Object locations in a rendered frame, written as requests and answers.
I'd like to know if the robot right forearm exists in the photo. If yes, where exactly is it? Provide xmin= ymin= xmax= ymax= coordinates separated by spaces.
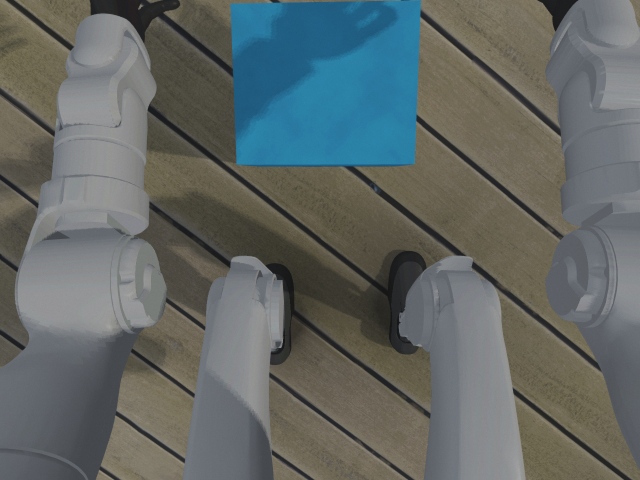
xmin=545 ymin=0 xmax=640 ymax=227

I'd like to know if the left robot hand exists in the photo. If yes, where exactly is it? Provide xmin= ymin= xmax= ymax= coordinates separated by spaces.
xmin=90 ymin=0 xmax=180 ymax=43

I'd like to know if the robot left shin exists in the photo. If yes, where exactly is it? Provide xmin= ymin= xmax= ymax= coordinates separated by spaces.
xmin=206 ymin=256 xmax=283 ymax=352

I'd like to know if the robot left forearm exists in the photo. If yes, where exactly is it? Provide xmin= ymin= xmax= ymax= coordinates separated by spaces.
xmin=15 ymin=13 xmax=157 ymax=332

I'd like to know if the carton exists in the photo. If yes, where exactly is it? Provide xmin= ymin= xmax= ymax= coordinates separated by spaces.
xmin=230 ymin=0 xmax=421 ymax=167

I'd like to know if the right robot hand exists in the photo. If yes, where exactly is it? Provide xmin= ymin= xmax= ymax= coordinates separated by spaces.
xmin=538 ymin=0 xmax=578 ymax=32

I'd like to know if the robot right upper arm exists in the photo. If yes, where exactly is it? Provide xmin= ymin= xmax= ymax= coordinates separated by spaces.
xmin=545 ymin=225 xmax=640 ymax=470

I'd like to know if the left robot thigh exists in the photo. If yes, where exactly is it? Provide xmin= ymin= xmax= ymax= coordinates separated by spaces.
xmin=182 ymin=270 xmax=285 ymax=480

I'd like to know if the robot left upper arm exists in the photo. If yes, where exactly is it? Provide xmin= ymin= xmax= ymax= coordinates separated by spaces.
xmin=0 ymin=234 xmax=167 ymax=480

